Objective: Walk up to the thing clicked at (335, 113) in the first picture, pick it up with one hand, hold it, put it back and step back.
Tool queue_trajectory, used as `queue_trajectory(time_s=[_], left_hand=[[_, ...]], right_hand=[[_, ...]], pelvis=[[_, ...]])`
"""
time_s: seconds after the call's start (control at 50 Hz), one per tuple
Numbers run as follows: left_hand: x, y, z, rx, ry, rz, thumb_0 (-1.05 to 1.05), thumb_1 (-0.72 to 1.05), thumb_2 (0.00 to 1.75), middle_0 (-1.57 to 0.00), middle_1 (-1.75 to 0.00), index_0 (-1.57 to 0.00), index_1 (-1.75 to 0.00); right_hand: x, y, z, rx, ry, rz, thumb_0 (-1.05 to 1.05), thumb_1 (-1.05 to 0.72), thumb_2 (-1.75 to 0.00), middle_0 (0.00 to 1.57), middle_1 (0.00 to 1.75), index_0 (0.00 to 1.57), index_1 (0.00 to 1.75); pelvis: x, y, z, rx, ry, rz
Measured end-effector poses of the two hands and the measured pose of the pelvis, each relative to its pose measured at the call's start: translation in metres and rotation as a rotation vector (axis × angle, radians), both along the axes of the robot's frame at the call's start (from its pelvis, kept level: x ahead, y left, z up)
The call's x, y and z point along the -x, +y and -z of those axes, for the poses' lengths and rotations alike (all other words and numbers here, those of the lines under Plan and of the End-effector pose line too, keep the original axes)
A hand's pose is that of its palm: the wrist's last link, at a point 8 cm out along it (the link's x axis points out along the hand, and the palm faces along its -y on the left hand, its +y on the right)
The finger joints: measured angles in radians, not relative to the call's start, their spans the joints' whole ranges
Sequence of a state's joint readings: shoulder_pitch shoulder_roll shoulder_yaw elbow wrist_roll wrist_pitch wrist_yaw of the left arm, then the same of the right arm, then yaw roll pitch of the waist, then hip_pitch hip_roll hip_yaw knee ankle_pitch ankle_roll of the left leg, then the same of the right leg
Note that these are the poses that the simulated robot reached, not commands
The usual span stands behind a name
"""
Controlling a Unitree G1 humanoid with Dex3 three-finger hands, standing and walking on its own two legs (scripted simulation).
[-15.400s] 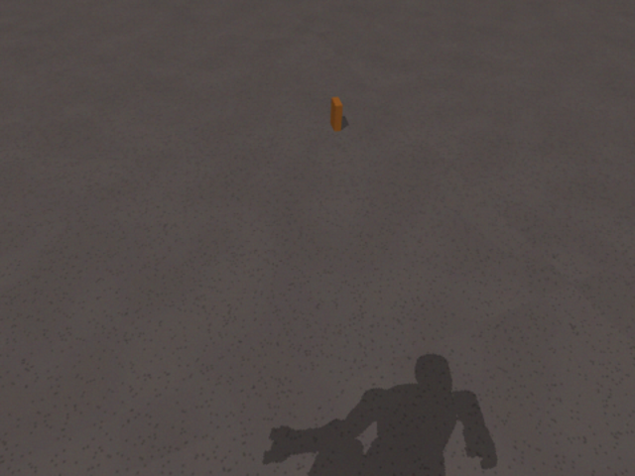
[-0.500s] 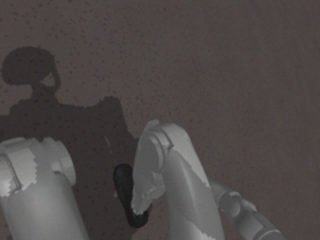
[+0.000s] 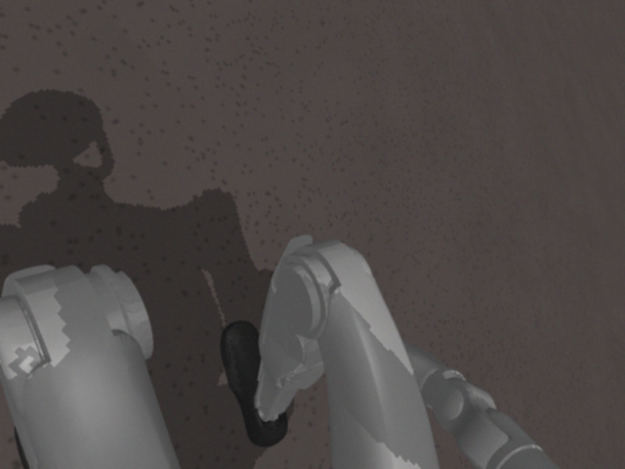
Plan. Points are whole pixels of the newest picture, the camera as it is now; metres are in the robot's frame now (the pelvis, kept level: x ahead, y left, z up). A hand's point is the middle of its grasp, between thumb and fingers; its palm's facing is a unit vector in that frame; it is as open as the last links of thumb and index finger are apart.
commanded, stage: settle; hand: left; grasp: from the side
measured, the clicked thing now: out of the picture +0.42 +0.31 -0.20
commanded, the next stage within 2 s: lift in 1.90 s
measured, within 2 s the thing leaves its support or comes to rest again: leaves its support in 0.30 s
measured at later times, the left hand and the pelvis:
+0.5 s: hand out of the picture +0.39 +0.33 -0.13, palm faces +0.49 -0.87 +0.02, open 12.7 cm; pelvis +0.00 +0.00 +0.01, yaw +2 degrees
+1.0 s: hand out of the picture +0.37 +0.33 -0.02, palm faces +0.48 -0.88 -0.06, open 12.7 cm; pelvis +0.02 -0.02 +0.04, yaw +7 degrees
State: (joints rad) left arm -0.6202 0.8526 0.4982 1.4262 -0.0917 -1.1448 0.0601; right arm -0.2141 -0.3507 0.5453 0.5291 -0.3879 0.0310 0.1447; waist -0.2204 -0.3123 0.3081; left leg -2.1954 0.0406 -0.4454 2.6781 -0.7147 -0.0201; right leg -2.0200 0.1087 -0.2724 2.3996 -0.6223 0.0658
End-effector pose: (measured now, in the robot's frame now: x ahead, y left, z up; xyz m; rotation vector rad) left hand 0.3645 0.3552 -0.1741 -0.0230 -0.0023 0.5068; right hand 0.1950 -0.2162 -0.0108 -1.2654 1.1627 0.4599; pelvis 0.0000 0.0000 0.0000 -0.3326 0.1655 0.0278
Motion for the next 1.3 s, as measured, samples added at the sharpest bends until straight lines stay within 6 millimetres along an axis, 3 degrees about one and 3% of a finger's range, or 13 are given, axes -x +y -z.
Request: queue_trajectory(time_s=[0.34, 0.58, 0.86, 1.06, 1.3], left_hand=[[0.012, 0.001, -0.005, 0.007, 0.002, 0.007, 0.01, -0.61, 0.99, -0.54, -1.01, -0.50, -0.95], [0.024, 0.019, -0.069, -0.067, -0.051, 0.022, 0.01, -0.61, 1.00, -0.54, -1.01, -0.50, -0.96], [0.050, 0.013, -0.131, -0.069, 0.010, 0.009, 0.01, -0.61, 1.00, -0.54, -1.01, -0.50, -0.96], [0.039, 0.010, -0.168, -0.095, 0.018, 0.021, 0.00, -0.61, 1.01, -0.52, -1.02, -0.49, -0.98], [0.031, 0.007, -0.199, -0.090, 0.033, 0.020, 0.00, -0.61, 1.02, -0.52, -1.03, -0.48, -0.99]], right_hand=[[0.004, -0.001, 0.000, -0.016, 0.005, 0.032, 0.00, -0.89, -0.90, 0.21, 0.30, 0.21, 0.30], [-0.006, -0.004, 0.003, -0.125, -0.051, 0.135, 0.00, -0.88, -0.90, 0.21, 0.30, 0.21, 0.30], [-0.024, -0.005, 0.015, -0.314, -0.105, 0.274, 0.00, -0.87, -0.89, 0.21, 0.30, 0.21, 0.30], [-0.037, -0.015, 0.026, -0.370, -0.115, 0.374, 0.01, -0.87, -0.89, 0.21, 0.30, 0.21, 0.30], [-0.036, -0.028, 0.033, -0.388, -0.105, 0.491, 0.01, -0.88, -0.90, 0.21, 0.30, 0.21, 0.30]], pelvis=[[0.000, 0.000, -0.003, -0.002, 0.011, -0.008], [-0.003, -0.005, -0.013, -0.034, 0.084, -0.034], [-0.008, -0.016, -0.034, -0.094, 0.210, -0.071], [-0.019, -0.022, -0.046, -0.132, 0.297, -0.093], [-0.027, -0.027, -0.059, -0.165, 0.366, -0.108]])
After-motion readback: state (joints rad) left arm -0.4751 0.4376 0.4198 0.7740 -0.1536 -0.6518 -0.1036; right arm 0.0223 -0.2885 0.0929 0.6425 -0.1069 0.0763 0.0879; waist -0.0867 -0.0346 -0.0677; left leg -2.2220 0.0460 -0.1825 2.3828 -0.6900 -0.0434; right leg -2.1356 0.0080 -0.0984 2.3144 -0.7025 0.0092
